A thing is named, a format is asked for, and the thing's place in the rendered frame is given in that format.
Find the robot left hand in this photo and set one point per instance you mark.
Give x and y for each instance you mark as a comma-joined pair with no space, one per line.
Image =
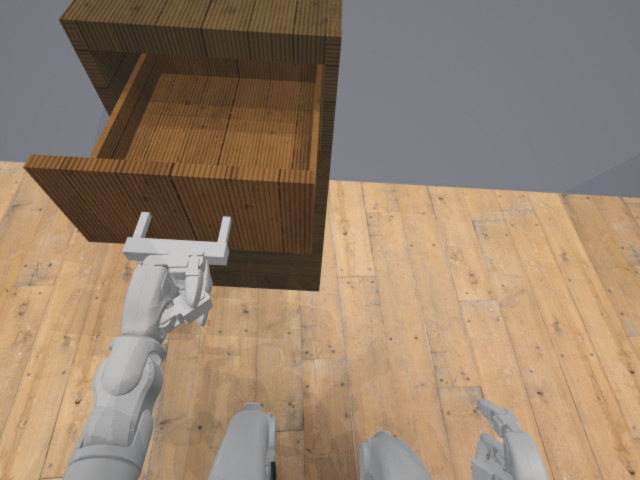
152,289

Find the handle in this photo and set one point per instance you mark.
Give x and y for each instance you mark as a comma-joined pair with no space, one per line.
137,248

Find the robot thigh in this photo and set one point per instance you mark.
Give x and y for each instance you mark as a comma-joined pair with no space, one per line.
247,448
390,458

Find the left robot forearm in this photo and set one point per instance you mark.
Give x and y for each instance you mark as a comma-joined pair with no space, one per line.
116,436

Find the left robot thigh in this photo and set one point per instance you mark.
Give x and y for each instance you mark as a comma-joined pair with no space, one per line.
247,448

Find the robot right hand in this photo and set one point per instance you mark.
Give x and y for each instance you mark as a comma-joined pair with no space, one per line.
517,458

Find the cabinet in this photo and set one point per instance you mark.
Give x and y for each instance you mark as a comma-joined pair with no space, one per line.
109,36

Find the right robot thigh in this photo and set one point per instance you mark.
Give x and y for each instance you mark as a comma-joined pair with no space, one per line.
390,458

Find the drawer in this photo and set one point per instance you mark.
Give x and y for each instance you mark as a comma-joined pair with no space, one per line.
193,139

